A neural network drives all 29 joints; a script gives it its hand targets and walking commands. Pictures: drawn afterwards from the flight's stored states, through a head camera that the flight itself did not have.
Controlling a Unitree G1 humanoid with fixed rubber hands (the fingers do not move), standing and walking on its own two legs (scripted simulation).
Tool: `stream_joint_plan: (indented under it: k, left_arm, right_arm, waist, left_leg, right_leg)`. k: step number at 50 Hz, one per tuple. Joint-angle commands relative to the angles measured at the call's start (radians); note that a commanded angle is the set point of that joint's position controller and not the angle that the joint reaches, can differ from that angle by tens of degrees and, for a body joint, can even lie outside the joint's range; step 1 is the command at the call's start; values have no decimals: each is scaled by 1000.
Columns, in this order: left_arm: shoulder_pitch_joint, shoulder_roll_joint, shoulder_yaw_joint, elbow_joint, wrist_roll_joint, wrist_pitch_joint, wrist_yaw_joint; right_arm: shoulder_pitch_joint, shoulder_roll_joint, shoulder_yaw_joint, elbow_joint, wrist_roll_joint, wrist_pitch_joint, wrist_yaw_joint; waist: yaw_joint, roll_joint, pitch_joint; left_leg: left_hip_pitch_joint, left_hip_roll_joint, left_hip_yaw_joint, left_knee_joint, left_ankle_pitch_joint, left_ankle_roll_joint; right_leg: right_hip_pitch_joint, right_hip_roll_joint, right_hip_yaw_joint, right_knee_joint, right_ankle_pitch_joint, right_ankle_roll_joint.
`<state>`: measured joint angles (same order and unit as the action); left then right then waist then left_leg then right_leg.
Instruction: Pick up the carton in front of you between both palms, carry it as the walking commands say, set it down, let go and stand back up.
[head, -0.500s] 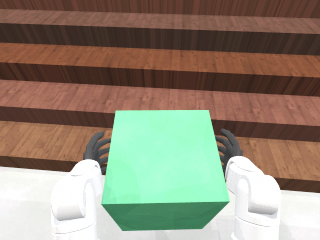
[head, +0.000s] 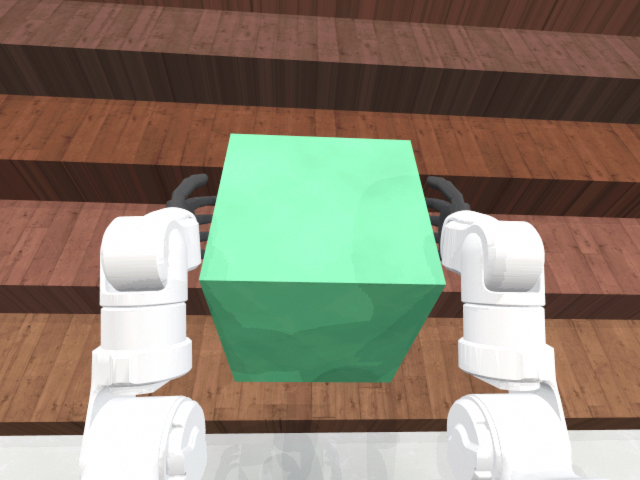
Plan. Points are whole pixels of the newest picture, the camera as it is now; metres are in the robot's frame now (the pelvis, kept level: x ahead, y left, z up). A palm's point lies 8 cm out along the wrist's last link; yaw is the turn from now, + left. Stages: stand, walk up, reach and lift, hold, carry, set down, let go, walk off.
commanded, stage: carry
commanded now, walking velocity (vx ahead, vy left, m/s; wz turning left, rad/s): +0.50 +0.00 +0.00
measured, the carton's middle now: (317, 268) +0.38 -0.01 +0.05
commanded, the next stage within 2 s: none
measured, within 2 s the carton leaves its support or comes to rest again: neither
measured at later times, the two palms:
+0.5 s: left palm (235, 53) +0.74 +0.10 +0.14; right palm (412, 47) +0.77 -0.20 +0.14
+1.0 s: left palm out of the picture +1.09 -0.01 +0.46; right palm out of the picture +1.06 -0.31 +0.43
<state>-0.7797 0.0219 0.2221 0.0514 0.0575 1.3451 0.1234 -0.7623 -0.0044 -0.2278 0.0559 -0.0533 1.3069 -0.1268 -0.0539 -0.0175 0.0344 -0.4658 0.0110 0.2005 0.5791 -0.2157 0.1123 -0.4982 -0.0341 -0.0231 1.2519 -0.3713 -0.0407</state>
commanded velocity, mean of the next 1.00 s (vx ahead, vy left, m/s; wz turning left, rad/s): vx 0.50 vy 0.00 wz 0.13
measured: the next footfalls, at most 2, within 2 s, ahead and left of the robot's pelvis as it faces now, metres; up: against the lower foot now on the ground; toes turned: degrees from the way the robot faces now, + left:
right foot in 0.44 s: +0.52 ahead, -0.12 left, +0.16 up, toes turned +3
left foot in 0.88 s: +0.81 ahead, -0.05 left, +0.32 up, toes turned +7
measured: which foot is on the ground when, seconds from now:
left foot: down 0.00-0.44, up 0.46-0.86, down 0.88-1.00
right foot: up 0.00-0.42, down 0.44-0.90, up 0.92-1.00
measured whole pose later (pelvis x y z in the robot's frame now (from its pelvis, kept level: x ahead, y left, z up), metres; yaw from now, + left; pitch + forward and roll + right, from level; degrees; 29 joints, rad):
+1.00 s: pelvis +0.70 -0.11 +0.26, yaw +6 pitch +0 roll +7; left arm -0.83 0.03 0.33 0.12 0.08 1.30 0.08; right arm -0.85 -0.03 -0.17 0.12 -0.02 1.31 -0.18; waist -0.21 0.01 -0.01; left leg -0.55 -0.19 0.21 0.87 -0.34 0.19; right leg -0.62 0.09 0.11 1.87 -0.21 -0.01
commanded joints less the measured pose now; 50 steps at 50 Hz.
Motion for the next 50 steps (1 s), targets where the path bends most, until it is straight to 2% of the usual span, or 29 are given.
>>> stream_joint_plan:
  k: [1, 7, 11, 15, 17, 18, 19, 20, 21, 22, 23, 24, 25, 27, 29, 33, 35, 37, 39, 40, 41, 42, 43, 44, 45, 46, 47, 48, 50]
  left_arm:
    - [-771, -1078, -595, -120, -407, -74, -168]
    - [-735, -1055, -592, -102, -344, -101, -148]
    - [-757, -1024, -601, -144, -347, -95, -159]
    - [-687, -975, -568, -100, -307, -64, -169]
    - [-642, -950, -550, -82, -285, -56, -166]
    - [-635, -931, -534, -92, -268, -58, -161]
    - [-594, -898, -519, -89, -235, -63, -152]
    - [-579, -853, -498, -106, -189, -74, -142]
    - [-564, -852, -512, -175, -200, -79, -139]
    - [-611, -894, -558, -257, -226, -88, -140]
    - [-613, -932, -601, -274, -267, -106, -145]
    - [-566, -995, -648, -291, -323, -110, -156]
    - [-637, -1039, -700, -376, -386, -113, -170]
    - [-684, -1121, -779, -424, -473, -124, -199]
    - [-691, -1162, -827, -417, -521, -139, -223]
    - [-680, -1164, -863, -346, -563, -152, -275]
    - [-672, -1141, -835, -262, -571, -150, -294]
    - [-682, -1112, -803, -169, -560, -144, -306]
    - [-688, -1079, -740, -84, -558, -130, -317]
    - [-679, -1061, -687, -40, -548, -120, -321]
    - [-704, -1050, -653, -19, -539, -109, -324]
    - [-703, -1045, -623, 5, -519, -99, -321]
    - [-722, -1039, -599, 0, -502, -88, -317]
    - [-749, -1028, -587, -18, -483, -78, -311]
    - [-802, -1011, -573, -55, -468, -68, -298]
    - [-788, -974, -546, -58, -411, -51, -281]
    - [-672, -899, -484, 8, -355, -42, -259]
    - [-673, -810, -400, -9, -280, -38, -237]
    - [-708, -710, -266, 48, -176, -45, -203]
  right_arm:
    - [-857, 1109, 628, -159, 527, -38, 246]
    - [-824, 1082, 623, -138, 488, -56, 237]
    - [-791, 1039, 632, -153, 449, -55, 228]
    - [-747, 1027, 661, -143, 445, -34, 227]
    - [-740, 1029, 672, -173, 460, -32, 230]
    - [-757, 1034, 676, -206, 483, -32, 236]
    - [-816, 1062, 685, -237, 518, -31, 245]
    - [-769, 1088, 680, -236, 542, -33, 251]
    - [-843, 1098, 708, -297, 567, -44, 255]
    - [-879, 1095, 714, -334, 562, -51, 258]
    - [-830, 1103, 707, -342, 528, -52, 259]
    - [-724, 1049, 685, -300, 463, -47, 245]
    - [-662, 1028, 654, -304, 422, -52, 231]
    - [-571, 984, 620, -299, 330, -66, 208]
    - [-543, 980, 633, -300, 267, -83, 192]
    - [-449, 949, 635, -215, 186, -129, 187]
    - [-414, 922, 618, -141, 156, -139, 180]
    - [-430, 885, 593, -97, 135, -131, 168]
    - [-458, 825, 554, -42, 119, -113, 152]
    - [-468, 811, 535, -12, 113, -100, 145]
    - [-506, 812, 532, -5, 128, -89, 139]
    - [-561, 842, 559, -14, 162, -74, 139]
    - [-629, 874, 590, -58, 208, -56, 143]
    - [-691, 900, 617, -99, 263, -42, 152]
    - [-749, 934, 649, -135, 324, -36, 167]
    - [-743, 1011, 669, -79, 389, -40, 184]
    - [-712, 1017, 682, -22, 439, -20, 199]
    - [-823, 1091, 712, -36, 521, -14, 218]
    - [-1065, 1166, 728, -46, 652, -20, 257]
  waist:
    - [6, 117, -578]
    - [-20, 180, -627]
    - [-80, 174, -577]
    - [-210, 109, -368]
    - [-205, 51, -282]
    - [-172, 56, -261]
    - [-36, -65, -303]
    - [55, 16, -518]
    - [293, 275, -664]
    - [436, 184, -751]
    - [289, -295, -930]
    - [218, -255, -1110]
    - [183, -125, -1003]
    - [118, -60, -802]
    - [165, -78, -709]
    - [194, 73, -578]
    - [203, 2, -557]
    - [205, -76, -508]
    - [161, -21, -420]
    - [122, -38, -393]
    - [70, -78, -434]
    - [33, -135, -488]
    - [-60, -195, -557]
    - [-174, -225, -612]
    - [-246, 3, -619]
    - [-174, 357, -551]
    - [-88, 175, -767]
    - [-96, -28, -712]
    - [1, -237, -417]
  left_leg:
    - [606, 265, -357, -167, 442, 79]
    - [741, 240, -234, -44, 749, 115]
    - [989, 312, -392, -29, 675, 179]
    - [1361, 424, -569, -14, 1036, 239]
    - [1350, 376, -496, -76, 1102, 147]
    - [1235, 347, -413, -131, 1086, 86]
    - [760, 239, -202, -219, 1139, 6]
    - [343, 142, -131, -200, 1447, 11]
    - [111, 173, -113, 75, 1702, 22]
    - [-4, 108, -109, 558, 1139, -56]
    - [-104, -222, -307, 1123, -217, -150]
    - [-28, -246, -554, 1331, -121, -90]
    - [-65, -206, -493, 1328, -28, -87]
    - [-194, -129, -385, 1266, 1, -97]
    - [-360, -93, -322, 1330, -75, -69]
    - [-563, -49, -147, 1081, -201, -49]
    - [-702, -59, -78, 1197, -229, -14]
    - [-975, -45, -56, 1351, -335, 28]
    - [-835, -64, 18, 1116, -335, 32]
    - [-550, -73, 46, 908, -310, 40]
    - [-175, -133, 110, 728, -195, 50]
    - [43, -189, 146, 652, -71, 50]
    - [198, -186, 110, 602, -11, 56]
    - [354, -212, 74, 398, 31, 58]
    - [488, -177, -65, 55, 230, 147]
    - [478, 73, -604, -102, 760, 364]
    - [584, 229, -1030, -156, 490, 454]
    - [534, 235, -1112, -181, 31, 405]
    - [260, 165, -930, -190, -193, 251]
  right_leg:
    - [-205, -19, 13, -17, 58, 2]
    - [-333, 17, -94, -97, 36, -19]
    - [-729, -38, -40, 179, -68, -65]
    - [-1488, 30, 67, 984, -665, -84]
    - [-1573, 30, 77, 922, -830, -118]
    - [-1457, -1, 51, 707, -855, -123]
    - [-831, -30, -80, 91, -586, -115]
    - [-42, 99, -207, -98, -41, -124]
    - [456, 222, -299, -89, 162, -84]
    - [711, 184, -108, -352, 379, -124]
    - [791, -185, 716, -609, 1034, -279]
    - [799, -209, 895, -632, 1112, -303]
    - [768, -196, 733, -609, 983, -246]
    - [678, -177, 582, -638, 854, -193]
    - [716, -153, 516, -671, 701, -214]
    - [854, -136, 364, -770, 961, -132]
    - [925, -139, 333, -771, 1216, -92]
    - [1048, -155, 354, -736, 1285, -123]
    - [803, -94, 281, -864, 1072, -133]
    - [580, -79, 168, -987, 1227, -132]
    - [347, -57, 8, -968, 1675, -110]
    - [243, -88, -7, -911, 1892, -96]
    - [249, -151, -23, -786, 2059, -77]
    - [296, -158, -93, -578, 2155, 6]
    - [214, 5, -143, 5, 1617, 103]
    - [-85, 210, -27, 734, 158, 183]
    - [-221, 175, 212, 976, 74, 110]
    - [-299, 131, 285, 1007, 47, 59]
    - [-393, 34, 240, 806, 45, -7]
